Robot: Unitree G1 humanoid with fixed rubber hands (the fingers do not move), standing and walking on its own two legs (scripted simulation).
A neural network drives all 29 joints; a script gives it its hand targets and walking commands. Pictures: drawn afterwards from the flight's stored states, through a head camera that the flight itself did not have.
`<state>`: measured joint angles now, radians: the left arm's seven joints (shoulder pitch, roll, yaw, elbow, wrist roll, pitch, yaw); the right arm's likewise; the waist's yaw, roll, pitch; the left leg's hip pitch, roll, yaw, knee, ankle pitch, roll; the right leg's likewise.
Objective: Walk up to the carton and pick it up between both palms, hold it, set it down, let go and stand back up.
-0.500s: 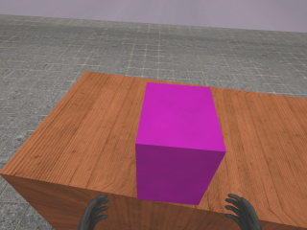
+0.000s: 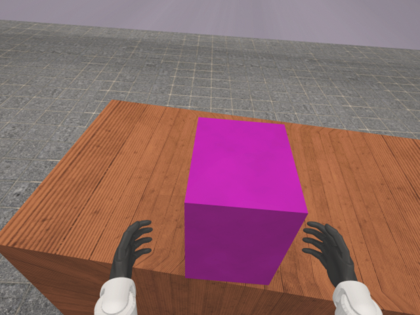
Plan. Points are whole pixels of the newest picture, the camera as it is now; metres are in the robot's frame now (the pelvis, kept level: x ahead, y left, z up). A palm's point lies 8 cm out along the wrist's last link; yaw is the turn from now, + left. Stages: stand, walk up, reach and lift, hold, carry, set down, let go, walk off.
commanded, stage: reach and lift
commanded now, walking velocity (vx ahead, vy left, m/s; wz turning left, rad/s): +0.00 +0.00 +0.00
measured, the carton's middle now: (234, 202) +0.40 -0.06 +0.00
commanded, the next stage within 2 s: none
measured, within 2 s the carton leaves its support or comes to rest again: neither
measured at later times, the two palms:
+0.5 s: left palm (132, 214) +0.30 +0.14 +0.09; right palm (341, 220) +0.29 -0.24 +0.09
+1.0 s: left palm (134, 164) +0.37 +0.15 +0.14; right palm (341, 171) +0.36 -0.24 +0.15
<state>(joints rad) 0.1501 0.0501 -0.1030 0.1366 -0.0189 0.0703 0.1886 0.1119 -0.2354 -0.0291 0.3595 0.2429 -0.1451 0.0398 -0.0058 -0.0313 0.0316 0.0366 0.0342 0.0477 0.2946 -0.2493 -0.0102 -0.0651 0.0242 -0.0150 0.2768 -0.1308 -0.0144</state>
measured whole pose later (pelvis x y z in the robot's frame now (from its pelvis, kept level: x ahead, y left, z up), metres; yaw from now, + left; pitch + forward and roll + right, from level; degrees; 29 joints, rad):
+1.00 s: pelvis -0.01 -0.01 +0.00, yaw +0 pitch +2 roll +0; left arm -0.55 0.12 0.12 0.19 -0.06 0.64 0.14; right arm -0.60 -0.36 0.00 0.54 0.36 0.27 -0.03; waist -0.05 -0.02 -0.03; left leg -0.11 0.03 0.03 0.30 -0.22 -0.02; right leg -0.21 0.03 0.00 0.27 -0.09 -0.02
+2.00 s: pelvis -0.02 -0.01 -0.01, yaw +2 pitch +13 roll -1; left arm -0.72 0.01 0.09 1.14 0.00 -0.25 0.18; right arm -0.75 -0.20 -0.05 1.23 0.18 -0.28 -0.06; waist -0.03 0.02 -0.14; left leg -0.44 0.03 -0.02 0.50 -0.27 -0.02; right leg -0.50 0.03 -0.03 0.41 -0.13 -0.03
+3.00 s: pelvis -0.01 -0.01 +0.00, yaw +3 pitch +7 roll -1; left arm -0.60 -0.15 0.42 0.90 0.39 -0.22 0.09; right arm -0.60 0.04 -0.52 1.00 -0.38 -0.37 -0.04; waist -0.07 0.01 -0.03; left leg -0.23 0.03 -0.03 0.33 -0.21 -0.03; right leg -0.29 0.03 -0.06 0.25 -0.09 -0.03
